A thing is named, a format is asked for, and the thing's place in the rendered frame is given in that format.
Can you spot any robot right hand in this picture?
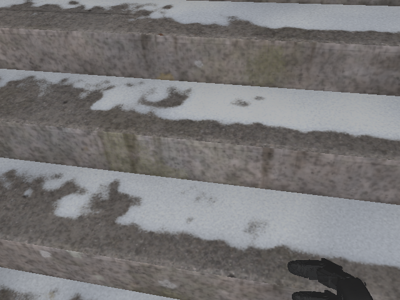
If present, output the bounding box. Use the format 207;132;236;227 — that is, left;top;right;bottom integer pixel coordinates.
287;258;373;300

